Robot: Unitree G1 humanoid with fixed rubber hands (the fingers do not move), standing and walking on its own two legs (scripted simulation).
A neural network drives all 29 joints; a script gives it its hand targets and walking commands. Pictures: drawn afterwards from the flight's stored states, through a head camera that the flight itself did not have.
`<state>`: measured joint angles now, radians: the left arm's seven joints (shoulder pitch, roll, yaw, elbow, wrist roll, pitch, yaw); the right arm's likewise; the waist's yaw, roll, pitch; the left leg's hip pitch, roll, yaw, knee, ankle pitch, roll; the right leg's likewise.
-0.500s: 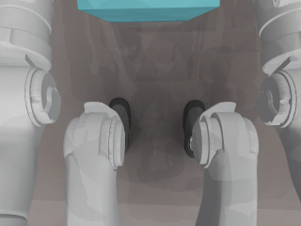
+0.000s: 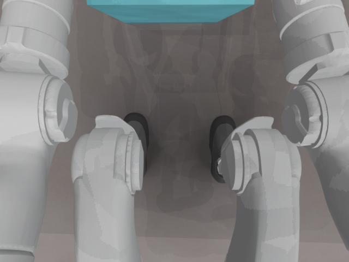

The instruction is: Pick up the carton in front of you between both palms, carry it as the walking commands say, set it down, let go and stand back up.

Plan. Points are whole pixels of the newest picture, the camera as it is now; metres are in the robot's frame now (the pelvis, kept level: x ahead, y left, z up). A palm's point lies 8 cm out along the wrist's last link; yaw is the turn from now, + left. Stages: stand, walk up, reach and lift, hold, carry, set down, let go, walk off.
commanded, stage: reach and lift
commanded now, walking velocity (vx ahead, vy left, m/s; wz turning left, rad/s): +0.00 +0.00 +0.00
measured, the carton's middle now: out of the picture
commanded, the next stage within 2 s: none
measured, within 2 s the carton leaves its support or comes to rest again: leaves its support in 0.32 s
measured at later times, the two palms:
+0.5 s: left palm out of the picture +0.55 +0.19 -0.09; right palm out of the picture +0.56 -0.11 -0.08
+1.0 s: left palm out of the picture +0.50 +0.18 +0.08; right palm out of the picture +0.51 -0.12 +0.08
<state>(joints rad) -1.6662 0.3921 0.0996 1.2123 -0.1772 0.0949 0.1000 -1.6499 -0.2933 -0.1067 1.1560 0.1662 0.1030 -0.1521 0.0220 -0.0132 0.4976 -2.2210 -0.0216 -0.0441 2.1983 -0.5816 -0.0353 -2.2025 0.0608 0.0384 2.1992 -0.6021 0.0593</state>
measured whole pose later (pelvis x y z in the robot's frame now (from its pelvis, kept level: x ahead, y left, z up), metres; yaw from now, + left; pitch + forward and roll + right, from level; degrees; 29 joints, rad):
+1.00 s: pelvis +0.00 +0.00 +0.13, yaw +1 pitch +43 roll -1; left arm -1.13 0.04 0.48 0.68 0.24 0.45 0.03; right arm -1.12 0.01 -0.51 0.65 -0.24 0.43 -0.04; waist 0.01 -0.01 -0.13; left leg -2.00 -0.10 -0.10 1.69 -0.45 -0.07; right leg -1.98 0.12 0.10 1.70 -0.48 0.08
